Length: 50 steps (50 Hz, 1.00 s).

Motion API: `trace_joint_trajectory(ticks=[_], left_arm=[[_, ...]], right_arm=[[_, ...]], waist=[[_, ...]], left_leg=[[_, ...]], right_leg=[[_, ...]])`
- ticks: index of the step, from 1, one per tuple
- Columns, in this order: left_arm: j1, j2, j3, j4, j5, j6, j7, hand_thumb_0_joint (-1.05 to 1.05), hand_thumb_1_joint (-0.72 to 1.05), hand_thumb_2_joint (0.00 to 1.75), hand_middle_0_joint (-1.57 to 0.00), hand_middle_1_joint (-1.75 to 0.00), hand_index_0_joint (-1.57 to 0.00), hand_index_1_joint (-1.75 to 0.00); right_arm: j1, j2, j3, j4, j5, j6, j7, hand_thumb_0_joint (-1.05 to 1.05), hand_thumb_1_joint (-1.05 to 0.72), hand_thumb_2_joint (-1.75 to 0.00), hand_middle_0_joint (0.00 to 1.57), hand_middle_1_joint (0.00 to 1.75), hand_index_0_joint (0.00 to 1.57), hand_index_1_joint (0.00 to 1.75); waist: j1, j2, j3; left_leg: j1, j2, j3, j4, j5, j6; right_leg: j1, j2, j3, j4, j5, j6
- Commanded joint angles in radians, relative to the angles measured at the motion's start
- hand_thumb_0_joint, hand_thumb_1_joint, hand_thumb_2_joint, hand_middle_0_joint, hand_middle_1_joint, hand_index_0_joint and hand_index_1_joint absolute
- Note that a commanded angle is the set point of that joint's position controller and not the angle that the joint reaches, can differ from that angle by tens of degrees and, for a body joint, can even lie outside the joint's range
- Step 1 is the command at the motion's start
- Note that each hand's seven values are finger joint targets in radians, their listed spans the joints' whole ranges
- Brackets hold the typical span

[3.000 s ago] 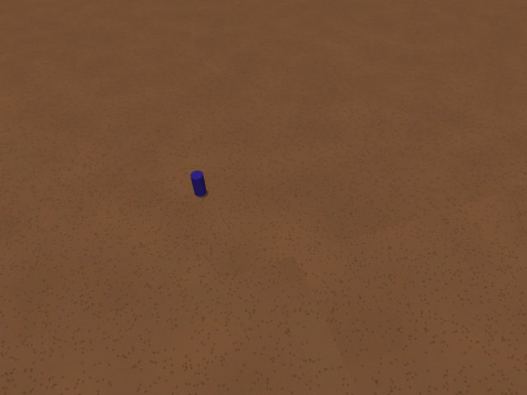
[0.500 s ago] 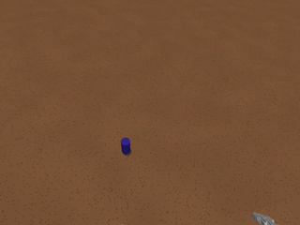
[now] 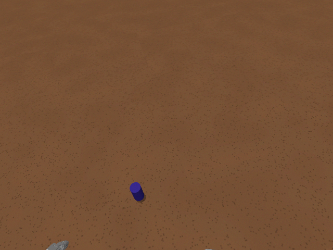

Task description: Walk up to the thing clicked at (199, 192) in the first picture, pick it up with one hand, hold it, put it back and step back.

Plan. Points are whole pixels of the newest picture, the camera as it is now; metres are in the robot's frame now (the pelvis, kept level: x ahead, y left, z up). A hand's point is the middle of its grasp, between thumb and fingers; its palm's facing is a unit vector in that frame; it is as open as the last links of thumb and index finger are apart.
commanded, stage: walk up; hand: left
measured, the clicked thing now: (137, 191) +0.55 +0.24 -0.70
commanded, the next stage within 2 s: none
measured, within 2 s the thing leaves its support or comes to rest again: neither
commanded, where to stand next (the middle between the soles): +0.22 +0.02 m, yaw +1 degrees
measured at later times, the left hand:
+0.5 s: hand out of the picture +0.15 +0.29 -0.16, palm faces -0.01 -0.95 -0.32, open 7.4 cm
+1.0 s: hand (76, 237) +0.20 +0.28 -0.14, palm faces -0.01 -0.91 -0.42, open 7.4 cm
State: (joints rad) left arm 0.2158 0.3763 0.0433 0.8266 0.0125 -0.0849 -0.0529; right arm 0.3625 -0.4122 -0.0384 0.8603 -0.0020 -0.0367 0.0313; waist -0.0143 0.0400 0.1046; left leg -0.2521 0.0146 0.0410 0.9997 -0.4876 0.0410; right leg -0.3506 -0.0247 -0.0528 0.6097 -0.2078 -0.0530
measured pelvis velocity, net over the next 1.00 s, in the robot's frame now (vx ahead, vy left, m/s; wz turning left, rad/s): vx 0.14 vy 0.01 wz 0.02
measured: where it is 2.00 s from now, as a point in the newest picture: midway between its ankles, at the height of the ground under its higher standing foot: outside the picture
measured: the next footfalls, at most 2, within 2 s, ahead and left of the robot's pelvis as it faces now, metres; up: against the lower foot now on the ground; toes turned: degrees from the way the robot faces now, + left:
left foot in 0.38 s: +0.20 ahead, +0.14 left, +0.00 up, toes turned +2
right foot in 0.76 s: +0.22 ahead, -0.12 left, +0.00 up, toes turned -1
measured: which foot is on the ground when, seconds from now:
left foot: up 0.00-0.36, down 0.38-1.00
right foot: down 0.00-0.42, up 0.44-0.74, down 0.76-1.00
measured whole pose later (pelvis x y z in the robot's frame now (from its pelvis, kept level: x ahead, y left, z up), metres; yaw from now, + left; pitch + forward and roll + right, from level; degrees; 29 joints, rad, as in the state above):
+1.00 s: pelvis +0.14 +0.01 +0.00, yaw +1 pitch -2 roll +1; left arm 0.19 0.37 0.00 0.98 0.02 -0.04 0.01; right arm 0.16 -0.38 -0.02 0.99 0.00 0.00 0.02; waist 0.02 0.03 0.10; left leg -0.27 0.01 0.02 0.59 -0.28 -0.01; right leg -0.32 -0.06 0.00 0.64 -0.28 0.02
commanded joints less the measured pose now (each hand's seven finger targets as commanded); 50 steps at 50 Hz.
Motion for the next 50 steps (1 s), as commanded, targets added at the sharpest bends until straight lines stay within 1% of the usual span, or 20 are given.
trace_joint_trajectory(ticks=[1, 5, 11, 16, 18, 19, 20, 21, 22, 27, 34, 36, 37, 38, 39, 40, 41, 44, 47, 50], left_arm=[[0.103, 0.274, 0.083, -0.038, -0.027, -0.007, 0.037, 0.00, 0.90, 0.90, -0.20, -0.30, -0.20, -0.30], [0.114, 0.259, 0.079, -0.060, -0.013, -0.018, 0.030, 0.00, 0.90, 0.90, -0.20, -0.30, -0.20, -0.30], [0.096, 0.282, 0.093, -0.087, 0.008, -0.008, 0.020, 0.00, 0.90, 0.90, -0.20, -0.30, -0.20, -0.30], [0.127, 0.264, 0.065, -0.067, -0.003, 0.010, 0.031, 0.00, 0.90, 0.90, -0.20, -0.30, -0.20, -0.30], [0.084, 0.250, 0.050, -0.075, -0.011, 0.021, 0.036, 0.00, 0.90, 0.90, -0.20, -0.30, -0.20, -0.30], [0.099, 0.216, 0.034, -0.081, -0.014, 0.023, 0.039, 0.00, 0.90, 0.90, -0.20, -0.30, -0.20, -0.30], [0.124, 0.167, 0.022, -0.093, -0.022, 0.020, 0.037, 0.00, 0.90, 0.90, -0.20, -0.30, -0.20, -0.30], [0.172, 0.148, 0.017, -0.070, -0.023, 0.029, 0.042, 0.00, 0.90, 0.90, -0.20, -0.30, -0.20, -0.30], [0.189, 0.222, 0.038, -0.032, -0.016, 0.047, 0.057, 0.00, 0.90, 0.90, -0.20, -0.30, -0.20, -0.30], [0.166, 0.228, 0.039, 0.012, -0.015, 0.054, 0.044, 0.00, 0.90, 0.90, -0.20, -0.30, -0.20, -0.30], [0.151, 0.193, 0.037, 0.078, -0.008, 0.042, 0.060, 0.00, 0.90, 0.90, -0.20, -0.30, -0.20, -0.30], [0.176, 0.195, 0.041, 0.103, 0.000, 0.031, 0.068, 0.00, 0.90, 0.90, -0.20, -0.30, -0.20, -0.30], [0.167, 0.204, 0.042, 0.103, 0.004, 0.025, 0.073, 0.00, 0.90, 0.90, -0.20, -0.30, -0.20, -0.30], [0.134, 0.236, 0.049, 0.093, 0.013, 0.016, 0.078, 0.00, 0.90, 0.90, -0.20, -0.30, -0.20, -0.30], [0.076, 0.293, 0.054, 0.072, 0.023, 0.002, 0.080, 0.00, 0.90, 0.90, -0.20, -0.30, -0.20, -0.30], [0.014, 0.347, 0.057, 0.065, 0.013, 0.007, 0.080, 0.00, 0.90, 0.90, -0.20, -0.30, -0.20, -0.30], [-0.039, 0.336, 0.054, 0.057, 0.012, 0.012, 0.078, 0.00, 0.90, 0.90, -0.20, -0.30, -0.20, -0.30], [-0.069, 0.257, 0.028, 0.069, 0.008, 0.013, 0.074, 0.00, 0.90, 0.90, -0.20, -0.30, -0.20, -0.30], [-0.074, 0.229, 0.016, 0.076, -0.004, 0.022, 0.068, 0.00, 0.90, 0.90, -0.20, -0.30, -0.20, -0.30], [-0.047, 0.202, 0.008, 0.110, -0.017, 0.031, 0.066, 0.00, 0.90, 0.90, -0.20, -0.30, -0.20, -0.30]], right_arm=[[0.065, -0.203, -0.058, -0.052, 0.014, -0.023, -0.010, 0.00, -0.90, -0.90, 0.20, 0.30, 0.20, 0.30], [0.064, -0.182, -0.058, -0.040, -0.002, -0.011, 0.007, 0.00, -0.90, -0.90, 0.20, 0.30, 0.20, 0.30], [-0.043, -0.177, -0.070, -0.063, -0.023, -0.017, 0.021, 0.00, -0.90, -0.90, 0.20, 0.30, 0.20, 0.30], [-0.080, -0.131, -0.056, -0.057, -0.025, -0.037, -0.003, 0.00, -0.90, -0.90, 0.20, 0.30, 0.20, 0.30], [-0.019, -0.136, -0.058, -0.039, -0.024, -0.045, -0.015, 0.00, -0.90, -0.90, 0.20, 0.30, 0.20, 0.30], [0.024, -0.172, -0.067, -0.029, -0.027, -0.051, -0.024, 0.00, -0.90, -0.90, 0.20, 0.30, 0.20, 0.30], [0.081, -0.263, -0.093, -0.030, -0.034, -0.056, -0.029, 0.00, -0.90, -0.90, 0.20, 0.30, 0.20, 0.30], [0.051, -0.297, -0.092, -0.049, -0.024, -0.055, -0.032, 0.00, -0.90, -0.90, 0.20, 0.30, 0.20, 0.30], [0.037, -0.318, -0.101, -0.043, -0.003, -0.050, -0.029, 0.00, -0.90, -0.90, 0.20, 0.30, 0.20, 0.30], [-0.068, -0.234, -0.069, -0.072, -0.004, -0.041, -0.038, 0.00, -0.90, -0.90, 0.20, 0.30, 0.20, 0.30], [-0.184, -0.231, -0.059, -0.089, -0.015, 0.004, -0.026, 0.00, -0.90, -0.90, 0.20, 0.30, 0.20, 0.30], [-0.219, -0.206, -0.048, -0.092, -0.008, 0.024, -0.021, 0.00, -0.90, -0.90, 0.20, 0.30, 0.20, 0.30], [-0.224, -0.166, -0.034, -0.085, -0.001, 0.031, -0.022, 0.00, -0.90, -0.90, 0.20, 0.30, 0.20, 0.30], [-0.194, -0.120, -0.019, -0.076, 0.006, 0.033, -0.022, 0.00, -0.90, -0.90, 0.20, 0.30, 0.20, 0.30], [-0.172, -0.082, -0.007, -0.070, 0.009, 0.037, -0.019, 0.00, -0.90, -0.90, 0.20, 0.30, 0.20, 0.30], [-0.194, -0.145, -0.026, -0.048, 0.004, 0.045, -0.031, 0.00, -0.90, -0.90, 0.20, 0.30, 0.20, 0.30], [-0.173, -0.175, -0.039, -0.018, -0.001, 0.045, -0.033, 0.00, -0.90, -0.90, 0.20, 0.30, 0.20, 0.30], [-0.165, -0.152, -0.032, 0.036, 0.014, 0.030, -0.024, 0.00, -0.90, -0.90, 0.20, 0.30, 0.20, 0.30], [-0.138, -0.160, -0.032, 0.078, 0.001, 0.016, -0.028, 0.00, -0.90, -0.90, 0.20, 0.30, 0.20, 0.30], [-0.248, -0.200, -0.029, 0.079, 0.003, 0.004, -0.027, 0.00, -0.90, -0.90, 0.20, 0.30, 0.20, 0.30]], waist=[[0.029, -0.181, -0.053], [0.025, -0.175, -0.047], [0.049, -0.189, 0.021], [0.053, -0.126, -0.042], [0.001, -0.088, -0.081], [-0.018, -0.017, -0.121], [-0.040, 0.183, -0.206], [-0.004, 0.197, -0.159], [-0.011, 0.188, -0.157], [0.017, 0.117, -0.079], [0.025, 0.156, -0.085], [0.052, 0.101, -0.115], [0.064, 0.034, -0.118], [0.050, -0.095, -0.109], [0.017, -0.221, -0.069], [0.032, -0.221, -0.039], [0.011, -0.228, -0.022], [-0.009, -0.238, -0.069], [-0.011, -0.187, -0.161], [0.044, -0.098, -0.191]], left_leg=[[-0.297, 0.058, -0.129, 0.087, 0.121, -0.005], [-0.257, 0.041, -0.086, 0.016, 0.222, -0.031], [-0.236, 0.085, -0.048, -0.239, 0.252, -0.062], [-0.063, 0.035, 0.003, -0.388, 0.316, -0.033], [0.065, 0.012, 0.008, -0.501, 0.361, -0.005], [0.149, 0.044, -0.049, -0.564, 0.370, 0.022], [0.256, 0.240, -0.307, -0.624, 0.397, 0.081], [0.281, 0.353, -0.502, -0.666, 0.471, 0.151], [0.254, 0.412, -0.561, -0.667, 0.357, 0.241], [0.065, 0.234, -0.218, -0.660, 0.458, 0.156], [-0.123, 0.217, -0.156, -0.587, 0.287, 0.163], [-0.172, 0.187, -0.131, -0.488, 0.219, 0.128], [-0.189, 0.155, -0.107, -0.430, 0.175, 0.091], [-0.207, 0.108, -0.075, -0.335, 0.144, 0.043], [-0.244, 0.024, -0.048, -0.242, 0.054, -0.017], [-0.174, 0.022, -0.080, -0.164, -0.058, -0.018], [-0.114, 0.052, -0.090, -0.144, -0.043, -0.022], [-0.057, 0.031, -0.057, -0.313, 0.061, -0.007], [0.119, 0.042, -0.065, -0.503, 0.327, -0.008], [0.043, 0.138, -0.184, -0.545, 0.314, 0.035]], right_leg=[[0.249, -0.234, 0.323, -0.344, -0.004, -0.082], [0.176, -0.191, 0.211, -0.368, 0.091, -0.117], [0.083, -0.213, 0.181, -0.425, -0.246, -0.157], [0.089, -0.218, 0.133, -0.212, 0.222, -0.148], [0.058, -0.189, 0.106, -0.079, 0.261, -0.111], [0.039, -0.138, 0.071, 0.039, 0.255, -0.067], [-0.046, -0.030, -0.004, 0.251, 0.062, -0.007], [-0.191, 0.072, 0.019, 0.334, -0.332, 0.019], [-0.188, 0.011, 0.067, 0.432, -0.398, 0.011], [-0.107, -0.015, 0.102, 0.371, -0.234, 0.022], [0.105, 0.004, 0.002, 0.088, -0.093, 0.056], [0.214, 0.021, -0.003, -0.043, -0.019, 0.047], [0.237, 0.013, 0.026, -0.111, -0.023, 0.036], [0.215, -0.088, 0.194, -0.212, -0.063, 0.004], [0.145, -0.279, 0.489, -0.325, -0.087, -0.059], [0.007, -0.359, 0.540, -0.333, -0.092, -0.168], [-0.053, -0.347, 0.514, -0.306, -0.074, -0.188], [0.035, -0.209, 0.273, -0.223, 0.079, -0.085], [0.036, -0.156, 0.189, -0.113, 0.201, -0.031], [0.115, -0.077, 0.122, -0.137, -0.014, 0.024]])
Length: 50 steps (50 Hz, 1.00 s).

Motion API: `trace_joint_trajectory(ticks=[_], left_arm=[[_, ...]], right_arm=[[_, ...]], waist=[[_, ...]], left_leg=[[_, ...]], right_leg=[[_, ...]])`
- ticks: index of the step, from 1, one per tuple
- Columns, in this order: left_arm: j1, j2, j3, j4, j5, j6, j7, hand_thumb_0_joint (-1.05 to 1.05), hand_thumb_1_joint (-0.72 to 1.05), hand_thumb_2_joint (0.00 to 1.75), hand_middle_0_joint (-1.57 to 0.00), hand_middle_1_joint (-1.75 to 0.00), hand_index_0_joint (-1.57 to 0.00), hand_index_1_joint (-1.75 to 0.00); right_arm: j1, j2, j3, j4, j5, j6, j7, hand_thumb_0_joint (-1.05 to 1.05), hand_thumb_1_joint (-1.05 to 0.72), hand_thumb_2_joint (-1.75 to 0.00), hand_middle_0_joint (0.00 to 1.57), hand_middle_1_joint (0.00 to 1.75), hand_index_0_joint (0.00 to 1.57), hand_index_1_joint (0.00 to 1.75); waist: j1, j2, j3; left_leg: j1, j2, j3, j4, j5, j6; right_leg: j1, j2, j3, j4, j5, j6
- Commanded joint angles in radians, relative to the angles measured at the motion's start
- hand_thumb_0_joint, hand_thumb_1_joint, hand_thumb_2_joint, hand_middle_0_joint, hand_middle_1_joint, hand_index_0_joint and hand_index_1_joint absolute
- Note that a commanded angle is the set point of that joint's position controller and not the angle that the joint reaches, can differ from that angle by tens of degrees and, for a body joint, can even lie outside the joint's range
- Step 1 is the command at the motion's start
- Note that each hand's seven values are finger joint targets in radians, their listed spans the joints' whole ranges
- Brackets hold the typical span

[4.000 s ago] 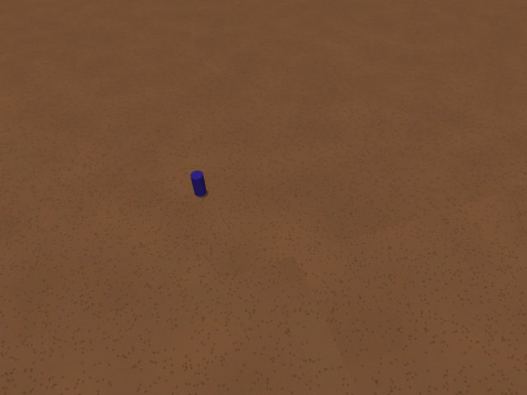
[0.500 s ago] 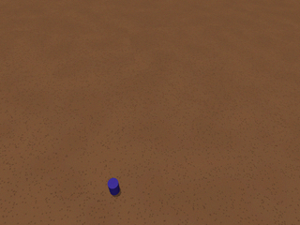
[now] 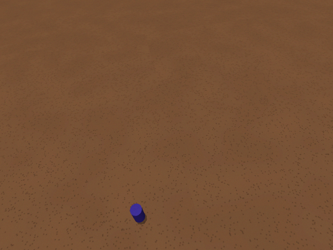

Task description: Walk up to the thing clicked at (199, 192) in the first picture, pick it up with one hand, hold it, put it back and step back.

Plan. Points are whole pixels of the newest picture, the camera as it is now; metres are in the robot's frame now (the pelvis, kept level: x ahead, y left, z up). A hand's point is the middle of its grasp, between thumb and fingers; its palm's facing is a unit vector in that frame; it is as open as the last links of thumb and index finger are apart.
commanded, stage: walk up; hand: left
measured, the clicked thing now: (137, 213) +0.42 +0.22 -0.70
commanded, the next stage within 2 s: stand in 1.18 s
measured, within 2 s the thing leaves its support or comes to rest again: neither
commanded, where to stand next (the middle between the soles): +0.08 +0.01 m, yaw +0 degrees
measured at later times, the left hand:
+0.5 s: hand out of the picture +0.10 +0.26 -0.14, palm faces -0.02 -0.94 -0.34, open 7.4 cm
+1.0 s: hand out of the picture +0.10 +0.25 -0.13, palm faces -0.01 -0.94 -0.35, open 7.4 cm
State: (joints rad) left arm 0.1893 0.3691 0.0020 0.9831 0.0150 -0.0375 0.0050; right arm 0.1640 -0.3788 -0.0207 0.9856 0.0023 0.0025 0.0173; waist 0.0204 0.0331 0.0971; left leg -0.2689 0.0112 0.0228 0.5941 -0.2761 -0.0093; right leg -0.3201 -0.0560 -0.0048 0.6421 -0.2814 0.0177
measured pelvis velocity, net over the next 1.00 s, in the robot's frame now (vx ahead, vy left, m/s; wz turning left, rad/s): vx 0.03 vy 0.00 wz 0.01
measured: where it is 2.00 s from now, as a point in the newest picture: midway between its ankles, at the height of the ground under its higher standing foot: outside the picture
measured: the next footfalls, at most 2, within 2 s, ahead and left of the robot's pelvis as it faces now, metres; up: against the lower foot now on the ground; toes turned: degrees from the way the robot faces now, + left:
none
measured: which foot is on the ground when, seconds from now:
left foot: down 0.00-1.00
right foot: down 0.00-1.00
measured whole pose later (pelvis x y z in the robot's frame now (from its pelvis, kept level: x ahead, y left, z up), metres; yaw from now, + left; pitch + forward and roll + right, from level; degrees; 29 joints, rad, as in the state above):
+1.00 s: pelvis +0.03 +0.00 +0.02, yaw +0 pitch -2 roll +0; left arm 0.09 0.34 0.00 1.17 0.02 -0.02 0.00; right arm 0.09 -0.36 -0.01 1.17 0.00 0.00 0.02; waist 0.01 0.01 0.04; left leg -0.11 0.02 0.01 0.33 -0.19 -0.02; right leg -0.13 -0.04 -0.03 0.34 -0.17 0.03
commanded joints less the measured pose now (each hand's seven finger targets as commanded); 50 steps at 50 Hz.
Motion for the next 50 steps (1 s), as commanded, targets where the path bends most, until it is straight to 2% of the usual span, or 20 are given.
trace_joint_trajectory(ticks=[1, 2, 3, 4, 6, 8, 10, 16, 21, 25, 29, 32, 50], left_arm=[[-0.027, 0.219, 0.049, -0.027, -0.014, -0.018, 0.011, 0.00, 0.90, 0.90, -0.20, -0.30, -0.20, -0.30], [-0.068, 0.232, 0.051, -0.023, -0.008, -0.019, 0.009, 0.00, 0.90, 0.90, -0.20, -0.30, -0.20, -0.30], [-0.094, 0.237, 0.052, -0.026, -0.007, -0.017, 0.008, 0.00, 0.90, 0.90, -0.20, -0.30, -0.20, -0.30], [-0.109, 0.238, 0.050, -0.019, -0.012, -0.013, 0.007, 0.00, 0.90, 0.90, -0.20, -0.30, -0.20, -0.30], [-0.104, 0.219, 0.043, 0.002, -0.016, -0.010, 0.005, 0.00, 0.90, 0.90, -0.20, -0.30, -0.20, -0.30], [-0.109, 0.209, 0.040, 0.025, -0.017, -0.008, 0.003, 0.00, 0.90, 0.90, -0.20, -0.30, -0.20, -0.30], [-0.117, 0.209, 0.038, 0.039, -0.015, -0.007, 0.001, 0.00, 0.90, 0.90, -0.20, -0.30, -0.20, -0.30], [-0.145, 0.201, 0.033, 0.081, -0.018, -0.005, -0.003, 0.00, 0.90, 0.90, -0.20, -0.30, -0.20, -0.30], [-0.166, 0.198, 0.030, 0.102, -0.016, -0.004, -0.003, 0.00, 0.90, 0.90, -0.20, -0.30, -0.20, -0.30], [-0.172, 0.195, 0.027, 0.118, -0.012, -0.003, -0.002, 0.00, 0.90, 0.90, -0.20, -0.30, -0.20, -0.30], [-0.174, 0.195, 0.029, 0.131, -0.008, -0.004, -0.002, 0.00, 0.90, 0.90, -0.20, -0.30, -0.20, -0.30], [-0.172, 0.193, 0.030, 0.131, -0.007, -0.007, -0.001, 0.00, 0.90, 0.90, -0.20, -0.30, -0.20, -0.30], [-0.162, 0.189, 0.043, 0.130, -0.004, -0.001, 0.004, 0.00, 0.90, 0.90, -0.20, -0.30, -0.20, -0.30]], right_arm=[[-0.071, -0.211, -0.038, -0.037, 0.003, -0.031, -0.008, 0.00, -0.90, -0.90, 0.20, 0.30, 0.20, 0.30], [-0.061, -0.193, -0.033, -0.021, 0.000, -0.027, -0.006, 0.00, -0.90, -0.90, 0.20, 0.30, 0.20, 0.30], [-0.047, -0.197, -0.029, -0.007, -0.004, -0.026, -0.007, 0.00, -0.90, -0.90, 0.20, 0.30, 0.20, 0.30], [-0.037, -0.195, -0.025, 0.010, -0.008, -0.027, -0.008, 0.00, -0.90, -0.90, 0.20, 0.30, 0.20, 0.30], [-0.064, -0.207, -0.024, 0.029, -0.009, -0.032, -0.006, 0.00, -0.90, -0.90, 0.20, 0.30, 0.20, 0.30], [-0.089, -0.205, -0.020, 0.041, -0.008, -0.035, -0.004, 0.00, -0.90, -0.90, 0.20, 0.30, 0.20, 0.30], [-0.100, -0.204, -0.017, 0.053, -0.009, -0.037, -0.007, 0.00, -0.90, -0.90, 0.20, 0.30, 0.20, 0.30], [-0.104, -0.205, -0.019, 0.084, -0.006, -0.043, -0.014, 0.00, -0.90, -0.90, 0.20, 0.30, 0.20, 0.30], [-0.108, -0.200, -0.022, 0.099, -0.005, -0.038, -0.017, 0.00, -0.90, -0.90, 0.20, 0.30, 0.20, 0.30], [-0.126, -0.200, -0.025, 0.101, -0.004, -0.031, -0.015, 0.00, -0.90, -0.90, 0.20, 0.30, 0.20, 0.30], [-0.129, -0.197, -0.027, 0.109, -0.004, -0.028, -0.014, 0.00, -0.90, -0.90, 0.20, 0.30, 0.20, 0.30], [-0.124, -0.193, -0.025, 0.115, -0.004, -0.028, -0.014, 0.00, -0.90, -0.90, 0.20, 0.30, 0.20, 0.30], [-0.127, -0.183, -0.026, 0.116, -0.007, -0.024, -0.016, 0.00, -0.90, -0.90, 0.20, 0.30, 0.20, 0.30]], waist=[[0.012, -0.098, -0.167], [-0.005, -0.117, -0.140], [-0.017, -0.100, -0.131], [-0.021, -0.074, -0.103], [-0.006, -0.011, -0.077], [0.002, 0.010, -0.071], [0.001, 0.018, -0.076], [-0.007, 0.025, -0.131], [-0.016, -0.003, -0.141], [-0.019, -0.022, -0.109], [-0.024, -0.040, -0.115], [-0.023, -0.056, -0.137], [-0.017, -0.031, -0.132]], left_leg=[[0.032, 0.120, -0.135, -0.131, 0.066, 0.072], [0.017, 0.086, -0.099, -0.136, 0.041, 0.058], [0.032, 0.076, -0.084, -0.149, 0.016, 0.051], [0.028, 0.079, -0.096, -0.178, -0.011, 0.049], [-0.004, 0.110, -0.141, -0.239, -0.032, 0.056], [-0.026, 0.124, -0.157, -0.272, -0.028, 0.058], [-0.022, 0.121, -0.145, -0.289, -0.021, 0.053], [0.063, 0.125, -0.118, -0.296, 0.142, 0.041], [0.112, 0.119, -0.095, -0.295, 0.173, 0.038], [0.115, 0.114, -0.094, -0.307, 0.122, 0.038], [0.136, 0.112, -0.092, -0.310, 0.119, 0.037], [0.158, 0.110, -0.088, -0.311, 0.154, 0.034], [0.156, 0.111, -0.085, -0.314, 0.207, 0.030]], right_leg=[[0.116, -0.066, 0.094, -0.220, 0.023, -0.053], [0.110, -0.082, 0.124, -0.245, -0.002, -0.058], [0.092, -0.100, 0.138, -0.243, -0.007, -0.065], [0.061, -0.097, 0.135, -0.240, -0.030, -0.066], [0.088, -0.057, 0.085, -0.232, -0.016, -0.056], [0.130, -0.042, 0.068, -0.247, 0.008, -0.051], [0.154, -0.046, 0.070, -0.263, 0.050, -0.048], [0.215, -0.058, 0.055, -0.286, 0.190, -0.036], [0.211, -0.072, 0.060, -0.308, 0.226, -0.031], [0.184, -0.070, 0.062, -0.340, 0.181, -0.023], [0.176, -0.072, 0.065, -0.354, 0.159, -0.024], [0.193, -0.079, 0.066, -0.355, 0.200, -0.023], [0.221, -0.077, 0.047, -0.357, 0.231, -0.020]])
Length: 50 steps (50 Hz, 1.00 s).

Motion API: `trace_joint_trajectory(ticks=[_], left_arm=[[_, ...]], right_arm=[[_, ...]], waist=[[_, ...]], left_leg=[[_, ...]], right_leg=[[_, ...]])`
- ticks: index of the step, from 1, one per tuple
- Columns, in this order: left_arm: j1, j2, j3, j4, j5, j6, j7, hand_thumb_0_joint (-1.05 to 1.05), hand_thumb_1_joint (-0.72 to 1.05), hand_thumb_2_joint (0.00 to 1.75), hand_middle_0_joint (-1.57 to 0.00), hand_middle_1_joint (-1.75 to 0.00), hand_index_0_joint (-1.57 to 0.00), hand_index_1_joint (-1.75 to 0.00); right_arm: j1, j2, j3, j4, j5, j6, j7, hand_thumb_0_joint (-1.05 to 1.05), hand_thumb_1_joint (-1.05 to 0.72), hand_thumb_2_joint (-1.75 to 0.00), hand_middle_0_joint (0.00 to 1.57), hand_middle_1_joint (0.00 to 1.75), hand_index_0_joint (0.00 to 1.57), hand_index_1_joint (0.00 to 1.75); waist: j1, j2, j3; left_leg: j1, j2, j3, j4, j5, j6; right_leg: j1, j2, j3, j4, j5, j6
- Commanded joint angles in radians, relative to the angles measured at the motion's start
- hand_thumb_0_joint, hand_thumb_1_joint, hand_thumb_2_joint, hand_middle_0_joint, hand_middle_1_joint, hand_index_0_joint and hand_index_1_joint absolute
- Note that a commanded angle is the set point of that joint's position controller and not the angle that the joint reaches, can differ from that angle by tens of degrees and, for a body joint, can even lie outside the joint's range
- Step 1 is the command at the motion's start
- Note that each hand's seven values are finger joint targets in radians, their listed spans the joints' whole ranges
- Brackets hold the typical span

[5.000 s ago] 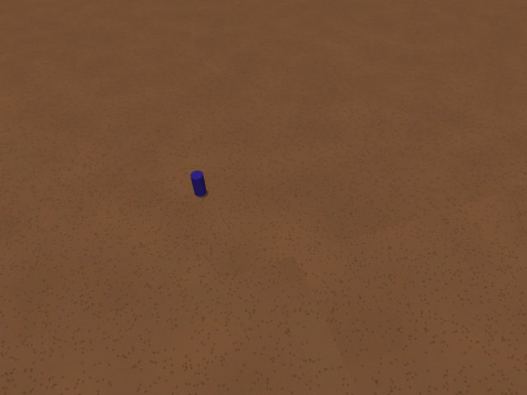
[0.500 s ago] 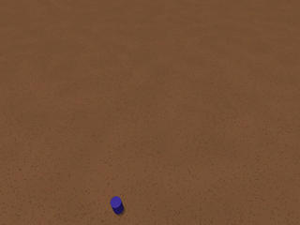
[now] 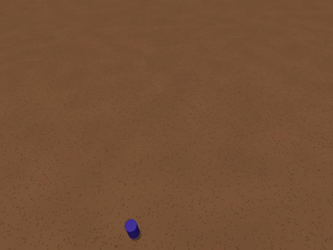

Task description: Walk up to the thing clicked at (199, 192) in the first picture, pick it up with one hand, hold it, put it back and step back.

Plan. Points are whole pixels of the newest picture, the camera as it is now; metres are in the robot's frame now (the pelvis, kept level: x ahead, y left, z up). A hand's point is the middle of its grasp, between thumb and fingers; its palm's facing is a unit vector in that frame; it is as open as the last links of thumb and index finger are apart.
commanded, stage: walk up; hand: left
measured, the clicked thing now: (132, 229) +0.39 +0.22 -0.72
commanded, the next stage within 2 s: stand in 0.18 s
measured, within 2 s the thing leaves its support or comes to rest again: neither
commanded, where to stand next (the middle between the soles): +0.05 +0.00 m, yaw +0 degrees
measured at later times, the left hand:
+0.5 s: hand out of the picture +0.08 +0.25 -0.15, palm faces -0.03 -0.94 -0.35, open 7.4 cm
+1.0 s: hand out of the picture +0.06 +0.25 -0.16, palm faces -0.02 -0.94 -0.35, open 7.4 cm
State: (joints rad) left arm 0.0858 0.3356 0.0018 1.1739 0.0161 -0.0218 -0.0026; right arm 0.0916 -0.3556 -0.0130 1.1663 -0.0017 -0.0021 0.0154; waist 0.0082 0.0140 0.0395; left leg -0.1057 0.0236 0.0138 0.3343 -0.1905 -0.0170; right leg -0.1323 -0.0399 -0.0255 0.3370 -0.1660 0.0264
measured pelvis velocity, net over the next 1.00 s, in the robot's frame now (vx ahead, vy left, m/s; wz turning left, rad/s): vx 0.00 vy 0.00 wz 0.00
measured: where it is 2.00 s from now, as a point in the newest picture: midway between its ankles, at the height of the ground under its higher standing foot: outside the picture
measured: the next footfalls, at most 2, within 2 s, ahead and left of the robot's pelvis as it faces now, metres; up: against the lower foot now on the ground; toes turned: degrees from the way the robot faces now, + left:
none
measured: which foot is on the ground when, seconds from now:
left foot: down 0.00-1.00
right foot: down 0.00-1.00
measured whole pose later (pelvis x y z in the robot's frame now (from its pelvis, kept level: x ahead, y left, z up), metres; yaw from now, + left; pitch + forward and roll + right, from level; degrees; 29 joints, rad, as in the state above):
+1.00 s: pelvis +0.00 +0.00 +0.00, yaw +0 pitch -2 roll +0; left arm 0.12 0.35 0.00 1.14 0.02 -0.01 -0.01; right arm 0.10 -0.35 0.00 1.14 -0.01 -0.01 0.01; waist 0.01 0.01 0.04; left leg -0.11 0.03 0.01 0.33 -0.18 -0.02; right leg -0.13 -0.03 -0.03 0.33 -0.16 0.02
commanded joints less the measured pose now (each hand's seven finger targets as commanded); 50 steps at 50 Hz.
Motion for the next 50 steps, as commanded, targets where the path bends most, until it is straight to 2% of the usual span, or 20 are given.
trace_joint_trajectory(ticks=[1, 8, 9, 10, 13, 17, 18, 23, 27, 34, 41, 43, 46, 50], left_arm=[[-0.064, 0.224, 0.044, -0.061, -0.004, -0.016, 0.012, 0.00, 0.90, 0.90, -0.20, -0.30, -0.20, -0.30], [-0.064, 0.221, 0.046, -0.068, -0.003, -0.015, 0.012, 0.00, 0.90, 0.90, -0.20, -0.30, -0.20, -0.30], [-0.060, 0.228, 0.041, -0.071, -0.007, -0.012, 0.014, 0.00, 0.90, 0.90, -0.20, -0.30, -0.20, -0.30], [-0.060, 0.228, 0.043, -0.072, -0.007, -0.012, 0.014, 0.00, 0.90, 0.90, -0.20, -0.30, -0.20, -0.30], [-0.050, 0.220, 0.041, -0.077, -0.007, -0.011, 0.012, 0.00, 0.90, 0.90, -0.20, -0.30, -0.20, -0.30], [-0.051, 0.227, 0.040, -0.081, -0.007, -0.010, 0.011, 0.00, 0.90, 0.90, -0.20, -0.30, -0.20, -0.30], [-0.052, 0.227, 0.040, -0.082, -0.006, -0.010, 0.012, 0.00, 0.90, 0.90, -0.20, -0.30, -0.20, -0.30], [-0.045, 0.226, 0.036, -0.080, -0.007, -0.004, 0.008, 0.00, 0.90, 0.90, -0.20, -0.30, -0.20, -0.30], [-0.048, 0.232, 0.037, -0.084, -0.004, -0.008, 0.009, 0.00, 0.90, 0.90, -0.20, -0.30, -0.20, -0.30], [-0.039, 0.233, 0.038, -0.091, -0.008, -0.012, 0.008, 0.00, 0.90, 0.90, -0.20, -0.30, -0.20, -0.30], [-0.023, 0.232, 0.038, -0.086, -0.007, -0.005, 0.007, 0.00, 0.90, 0.90, -0.20, -0.30, -0.20, -0.30], [-0.012, 0.229, 0.038, -0.087, -0.005, -0.007, 0.006, 0.00, 0.90, 0.90, -0.20, -0.30, -0.20, -0.30], [-0.013, 0.232, 0.038, -0.089, -0.006, -0.007, 0.007, 0.00, 0.90, 0.90, -0.20, -0.30, -0.20, -0.30], [-0.011, 0.229, 0.037, -0.091, -0.006, -0.008, 0.007, 0.00, 0.90, 0.90, -0.20, -0.30, -0.20, -0.30]], right_arm=[[-0.050, -0.204, -0.034, -0.063, -0.002, -0.020, -0.015, 0.00, -0.90, -0.90, 0.20, 0.30, 0.20, 0.30], [-0.042, -0.204, -0.034, -0.070, -0.003, -0.018, -0.016, 0.00, -0.90, -0.90, 0.20, 0.30, 0.20, 0.30], [-0.065, -0.206, -0.031, -0.080, -0.007, -0.021, -0.019, 0.00, -0.90, -0.90, 0.20, 0.30, 0.20, 0.30], [-0.056, -0.206, -0.031, -0.080, -0.008, -0.022, -0.020, 0.00, -0.90, -0.90, 0.20, 0.30, 0.20, 0.30], [-0.055, -0.217, -0.032, -0.078, -0.007, -0.025, -0.023, 0.00, -0.90, -0.90, 0.20, 0.30, 0.20, 0.30], [-0.051, -0.207, -0.028, -0.079, -0.007, -0.027, -0.022, 0.00, -0.90, -0.90, 0.20, 0.30, 0.20, 0.30], [-0.054, -0.209, -0.030, -0.082, -0.006, -0.027, -0.022, 0.00, -0.90, -0.90, 0.20, 0.30, 0.20, 0.30], [-0.055, -0.213, -0.029, -0.075, -0.006, -0.022, -0.019, 0.00, -0.90, -0.90, 0.20, 0.30, 0.20, 0.30], [-0.046, -0.210, -0.032, -0.079, -0.008, -0.021, -0.016, 0.00, -0.90, -0.90, 0.20, 0.30, 0.20, 0.30], [-0.039, -0.209, -0.029, -0.083, -0.008, -0.025, -0.016, 0.00, -0.90, -0.90, 0.20, 0.30, 0.20, 0.30], [-0.038, -0.208, -0.025, -0.081, -0.006, -0.023, -0.017, 0.00, -0.90, -0.90, 0.20, 0.30, 0.20, 0.30], [-0.039, -0.214, -0.028, -0.083, -0.006, -0.024, -0.018, 0.00, -0.90, -0.90, 0.20, 0.30, 0.20, 0.30], [-0.031, -0.211, -0.026, -0.084, -0.007, -0.024, -0.018, 0.00, -0.90, -0.90, 0.20, 0.30, 0.20, 0.30], [-0.030, -0.211, -0.025, -0.084, -0.008, -0.024, -0.019, 0.00, -0.90, -0.90, 0.20, 0.30, 0.20, 0.30]], waist=[[-0.007, -0.021, -0.069], [-0.009, -0.010, -0.062], [-0.007, -0.023, -0.045], [-0.009, -0.025, -0.055], [-0.007, -0.006, -0.087], [-0.010, -0.007, -0.101], [-0.011, -0.005, -0.105], [-0.008, -0.005, -0.047], [-0.013, -0.023, -0.050], [-0.013, -0.008, -0.074], [-0.008, -0.007, -0.050], [-0.008, -0.014, -0.065], [-0.010, -0.017, -0.056], [-0.007, -0.017, -0.065]], left_leg=[[-0.013, 0.096, -0.076, -0.055, 0.121, 0.035], [-0.019, 0.096, -0.075, -0.055, 0.110, 0.035], [-0.027, 0.111, -0.089, -0.060, 0.152, 0.028], [-0.022, 0.112, -0.089, -0.060, 0.158, 0.025], [0.003, 0.117, -0.083, -0.049, 0.204, 0.028], [0.007, 0.116, -0.077, -0.057, 0.200, 0.026], [0.014, 0.118, -0.080, -0.057, 0.206, 0.024], [-0.024, 0.108, -0.086, -0.084, 0.072, 0.022], [-0.025, 0.108, -0.086, -0.073, 0.056, 0.029], [-0.016, 0.113, -0.085, -0.060, 0.122, 0.030], [-0.027, 0.106, -0.089, -0.076, 0.072, 0.025], [-0.007, 0.110, -0.087, -0.065, 0.099, 0.030], [-0.015, 0.108, -0.086, -0.067, 0.083, 0.028], [-0.007, 0.112, -0.085, -0.059, 0.109, 0.032]], right_leg=[[0.032, -0.091, 0.072, -0.052, 0.117, -0.030], [0.038, -0.088, 0.070, -0.055, 0.105, -0.032], [0.028, -0.097, 0.075, -0.053, 0.136, -0.030], [0.035, -0.097, 0.074, -0.053, 0.129, -0.029], [0.057, -0.103, 0.078, -0.047, 0.194, -0.033], [0.071, -0.105, 0.078, -0.050, 0.198, -0.033], [0.067, -0.103, 0.073, -0.048, 0.193, -0.032], [0.026, -0.091, 0.073, -0.073, 0.046, -0.031], [0.017, -0.097, 0.083, -0.082, 0.023, -0.032], [0.045, -0.106, 0.084, -0.067, 0.120, -0.036], [0.024, -0.096, 0.079, -0.068, 0.058, -0.036], [0.023, -0.098, 0.079, -0.066, 0.091, -0.038], [0.016, -0.099, 0.082, -0.070, 0.071, -0.037], [0.029, -0.104, 0.086, -0.065, 0.112, -0.038]])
